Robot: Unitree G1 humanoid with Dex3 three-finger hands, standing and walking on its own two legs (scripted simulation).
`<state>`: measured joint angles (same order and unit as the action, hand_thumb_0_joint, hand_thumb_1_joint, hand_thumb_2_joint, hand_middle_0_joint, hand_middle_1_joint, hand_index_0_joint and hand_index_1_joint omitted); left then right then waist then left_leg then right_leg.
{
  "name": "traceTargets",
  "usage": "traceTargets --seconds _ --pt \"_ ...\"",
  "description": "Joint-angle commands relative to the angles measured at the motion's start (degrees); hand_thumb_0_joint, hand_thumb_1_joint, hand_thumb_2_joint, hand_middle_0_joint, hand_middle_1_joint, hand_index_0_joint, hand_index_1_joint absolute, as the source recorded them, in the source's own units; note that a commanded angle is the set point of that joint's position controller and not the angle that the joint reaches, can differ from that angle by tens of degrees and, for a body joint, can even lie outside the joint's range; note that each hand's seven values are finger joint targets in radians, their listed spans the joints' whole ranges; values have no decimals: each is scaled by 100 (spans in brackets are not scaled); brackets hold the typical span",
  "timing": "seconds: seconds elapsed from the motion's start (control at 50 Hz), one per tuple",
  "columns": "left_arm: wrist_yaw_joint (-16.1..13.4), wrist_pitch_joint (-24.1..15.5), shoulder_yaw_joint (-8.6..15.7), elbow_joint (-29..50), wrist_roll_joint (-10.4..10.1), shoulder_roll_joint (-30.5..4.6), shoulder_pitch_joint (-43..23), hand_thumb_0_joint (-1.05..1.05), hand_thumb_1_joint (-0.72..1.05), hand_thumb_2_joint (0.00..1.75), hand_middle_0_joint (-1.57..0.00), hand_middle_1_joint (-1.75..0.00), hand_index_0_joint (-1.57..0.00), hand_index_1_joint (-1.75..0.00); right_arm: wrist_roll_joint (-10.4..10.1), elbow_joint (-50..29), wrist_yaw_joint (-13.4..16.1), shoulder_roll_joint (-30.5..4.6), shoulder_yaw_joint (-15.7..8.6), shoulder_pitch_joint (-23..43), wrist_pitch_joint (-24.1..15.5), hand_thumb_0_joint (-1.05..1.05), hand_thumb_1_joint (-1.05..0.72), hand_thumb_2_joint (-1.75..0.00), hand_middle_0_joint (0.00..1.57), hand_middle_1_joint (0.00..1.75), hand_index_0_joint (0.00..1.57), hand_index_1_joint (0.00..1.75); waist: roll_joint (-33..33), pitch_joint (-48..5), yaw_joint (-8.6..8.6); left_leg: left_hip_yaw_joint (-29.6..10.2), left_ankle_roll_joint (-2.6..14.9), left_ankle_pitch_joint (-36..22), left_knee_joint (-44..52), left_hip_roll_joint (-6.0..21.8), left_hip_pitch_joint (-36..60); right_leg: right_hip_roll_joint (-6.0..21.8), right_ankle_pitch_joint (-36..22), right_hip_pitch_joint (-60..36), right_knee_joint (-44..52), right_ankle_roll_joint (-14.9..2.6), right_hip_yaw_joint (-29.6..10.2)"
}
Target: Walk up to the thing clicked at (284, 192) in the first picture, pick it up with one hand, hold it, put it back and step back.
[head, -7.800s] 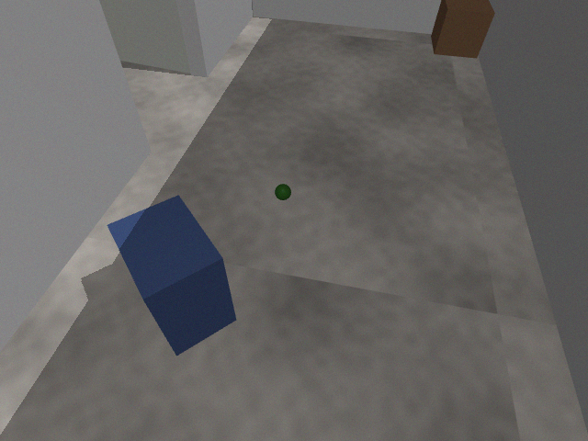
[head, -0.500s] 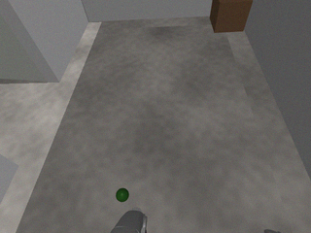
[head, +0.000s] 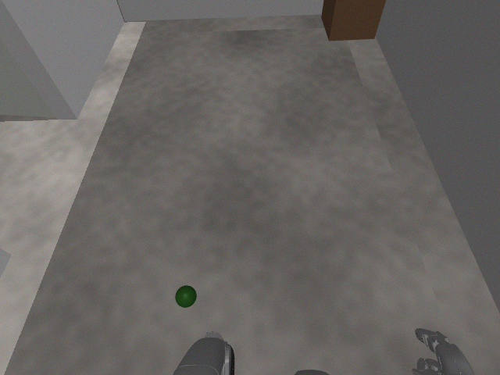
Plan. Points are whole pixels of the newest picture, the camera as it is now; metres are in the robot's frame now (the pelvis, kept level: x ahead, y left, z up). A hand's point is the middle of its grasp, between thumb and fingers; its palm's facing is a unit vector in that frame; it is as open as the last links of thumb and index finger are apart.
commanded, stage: walk up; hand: left
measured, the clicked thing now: (186, 296) +0.45 +0.26 -0.70
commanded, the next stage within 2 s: stand in 1.62 s
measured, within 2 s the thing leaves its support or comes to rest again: neither
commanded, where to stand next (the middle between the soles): +0.07 +0.02 m, yaw +2 degrees
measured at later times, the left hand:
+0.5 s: hand out of the picture +0.03 +0.27 -0.12, palm faces +0.04 -0.94 -0.35, open 7.3 cm
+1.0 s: hand out of the picture +0.02 +0.29 -0.12, palm faces +0.08 -0.90 -0.43, open 7.3 cm
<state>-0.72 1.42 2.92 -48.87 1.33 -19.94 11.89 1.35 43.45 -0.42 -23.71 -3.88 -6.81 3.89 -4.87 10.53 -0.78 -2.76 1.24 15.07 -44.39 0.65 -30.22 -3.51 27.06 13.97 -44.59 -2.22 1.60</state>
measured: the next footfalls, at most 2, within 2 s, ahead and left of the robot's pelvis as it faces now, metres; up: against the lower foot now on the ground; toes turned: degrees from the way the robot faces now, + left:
left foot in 0.30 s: +0.01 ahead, +0.13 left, +0.00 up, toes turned +2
right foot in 0.62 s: +0.07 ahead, -0.11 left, +0.00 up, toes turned +2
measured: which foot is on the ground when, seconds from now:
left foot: up 0.00-0.28, down 0.30-0.64, up 0.66-0.90, down 0.92-1.00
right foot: down 0.00-0.32, up 0.34-0.60, down 0.62-1.00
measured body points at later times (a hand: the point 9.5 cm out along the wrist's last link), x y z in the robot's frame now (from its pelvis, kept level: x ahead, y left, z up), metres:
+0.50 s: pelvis -0.02 +0.00 +0.03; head -0.01 +0.01 +0.48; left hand +0.03 +0.32 -0.09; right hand +0.06 -0.31 -0.08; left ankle -0.03 +0.13 -0.70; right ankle +0.03 -0.13 -0.66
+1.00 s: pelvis -0.03 +0.00 +0.01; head -0.02 -0.01 +0.46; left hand +0.02 +0.34 -0.09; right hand +0.02 -0.31 -0.12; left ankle -0.04 +0.12 -0.70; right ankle +0.07 -0.14 -0.69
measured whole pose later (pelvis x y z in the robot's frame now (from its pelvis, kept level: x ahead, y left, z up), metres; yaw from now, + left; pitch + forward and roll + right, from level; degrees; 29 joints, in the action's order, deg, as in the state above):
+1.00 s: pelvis -0.03 +0.00 +0.01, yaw +4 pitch -3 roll +1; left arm -0.5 0.4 3.0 -54.1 1.2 -22.7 11.1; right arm 2.5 55.9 -2.2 -22.7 -3.2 -16.2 1.5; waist -0.6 4.5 0.4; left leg 2.0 0.9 22.0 -40.1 -0.3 -15.4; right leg 4.1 22.1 26.1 -43.9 -0.2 -2.1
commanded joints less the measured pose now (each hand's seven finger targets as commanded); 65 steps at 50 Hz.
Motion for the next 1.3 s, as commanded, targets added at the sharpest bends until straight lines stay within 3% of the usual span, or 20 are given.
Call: traceTargets --seconds 0.0,0.06,0.16,0.24,0.28,0.3,0.34,0.4,0.56,0.6,0.62,0.66,0.72,0.9,0.96,1.04,1.14,1.18,1.22,1.28 --pt "-135 -222 599 675 117 -2174 -381 0 90 90 -20 -30 -20 -30 -18 -320 191 -1314 -406 89 -177 0 -90 -90 20 30 20 30 1427 -38 215 -1021 -160 1769 -2225 -340 149 3003 -876 1800 2883 -1543 -3695" --pt "-115 -306 435 543 66 -1341 -529 0 90 90 -20 -30 -20 -30 -145 117 112 -744 -190 -618 -263 0 -90 -90 20 30 20 30 1058 -416 -125 -744 -82 781 -2080 -774 7 1397 -2963 381 2001 -567 -1150" --pt "18 -295 523 505 187 -1483 324 0 90 90 -20 -30 -20 -30 -81 202 97 -973 -118 -412 -504 0 -90 -90 20 30 20 30 1731 -925 564 43 -242 1201 -58 -364 -149 1354 -473 -1412 2152 -792 -1437" --pt "152 -182 480 556 34 -1647 562 0 90 90 -20 -30 -20 -30 -38 296 103 -826 -136 -671 -761 0 -90 -90 20 30 20 30 1493 -924 360 562 -90 530 2112 -426 1266 1453 -1843 -892 1465 -773 -1211" --pt "151 -202 288 652 -38 -1182 476 0 90 90 -20 -30 -20 -30 34 478 178 -1014 -258 -1381 -889 0 -90 -90 20 30 20 30 693 -1504 -29 -629 250 -170 2551 184 3131 1034 -2321 277 -210 -261 -638" --pt "175 -228 198 806 -88 -804 401 0 90 90 -20 -30 -20 -30 115 423 196 -1497 -352 -1451 -922 0 -90 -90 20 30 20 30 -483 -1475 -36 -2609 707 -497 2679 1477 3937 254 -118 1937 -1105 37 -227" --pt "85 -221 377 770 -1 -1565 -213 0 90 90 -20 -30 -20 -30 -7 414 157 -1931 -471 -1455 -872 0 -90 -90 20 30 20 30 -79 -562 -291 -3498 1867 165 2879 2515 2459 675 770 2135 -1640 5 -856" --pt "183 -270 371 563 -62 -1452 268 0 90 90 -20 -30 -20 -30 -31 243 151 -1283 -246 -1085 -908 0 -90 -90 20 30 20 30 -50 -413 30 -1519 1151 -1039 2472 1329 2819 683 -23 2128 -1011 0 -837" --pt "53 -487 319 -73 -90 -1239 786 0 90 90 -20 -30 -20 -30 -98 42 31 -1035 -106 -359 -530 0 -90 -90 20 30 20 30 -513 -836 298 -132 652 -974 1172 594 752 227 -2000 -784 1358 205 236" --pt "-61 -553 410 -121 -7 -1665 833 0 90 90 -20 -30 -20 -30 -154 11 23 -561 33 -635 -409 0 -90 -90 20 30 20 30 730 -1012 343 134 278 616 42 30 68 987 -1921 -1229 1975 -18 -952" --pt "-83 -606 433 4 57 -1994 675 0 90 90 -20 -30 -20 -30 -161 46 38 -403 90 -912 -337 0 -90 -90 20 30 20 30 1361 -1084 206 -81 70 1728 -673 -252 75 2305 -1140 -686 2788 -437 -2846" --pt "-112 -534 453 135 30 -2198 4 0 90 90 -20 -30 -20 -30 -89 333 76 -1029 -170 -1008 -193 0 -90 -90 20 30 20 30 1153 -694 110 -444 32 1958 -1477 58 706 2690 602 682 3060 -1146 -3335" --pt "-86 -510 399 106 55 -1893 -264 0 90 90 -20 -30 -20 -30 -107 610 7 -1050 -189 -1086 -247 0 -90 -90 20 30 20 30 1407 -765 53 -361 48 1412 -1182 115 699 2008 784 661 2849 -757 -2114" --pt "-26 -266 315 67 9 -1621 -451 0 90 90 -20 -30 -20 -30 74 1084 -98 -1000 -274 -1588 -322 0 -90 -90 20 30 20 30 1227 -1032 -112 507 58 753 1149 -179 2258 1429 1123 1703 1885 -360 -1066" --pt "-79 -236 239 -32 -71 -1384 -416 0 90 90 -20 -30 -20 -30 138 717 -20 -1827 -381 -779 -446 0 -90 -90 20 30 20 30 -467 -466 -125 -3028 1096 3612 3416 1998 795 280 443 1989 -831 107 -480" --pt "1 -321 201 -364 -160 -1253 -106 0 90 90 -20 -30 -20 -30 103 726 68 -1183 -169 -295 -639 0 -90 -90 20 30 20 30 65 -462 156 -1123 758 266 2417 1143 1387 347 -320 1445 -463 16 -754" --pt "-21 -471 114 -476 -104 -1153 9 0 90 90 -20 -30 -20 -30 1 841 43 -1270 -170 -496 -603 0 -90 -90 20 30 20 30 -530 -988 135 -471 739 -1846 1414 1120 1927 272 -1071 139 1617 59 4" --pt "-62 -534 196 -590 -40 -1489 198 0 90 90 -20 -30 -20 -30 -105 832 62 -940 -77 -684 -580 0 -90 -90 20 30 20 30 205 -1308 158 -157 370 -1602 670 728 1451 677 -2549 -917 2003 -184 -922" --pt "-38 -517 262 -541 -89 -1999 103 0 90 90 -20 -30 -20 -30 -132 781 97 -836 -21 -622 -592 0 -90 -90 20 30 20 30 1115 -1468 144 437 121 1014 26 -26 711 2025 -2355 -1083 1950 -1156 -2640" --pt "47 -417 165 -359 -102 -1721 -438 0 90 90 -20 -30 -20 -30 -77 1072 89 -935 -93 -959 -707 0 -90 -90 20 30 20 30 1133 -1231 -160 289 245 1011 1295 94 1586 1643 -1955 -172 1668 -851 -1767"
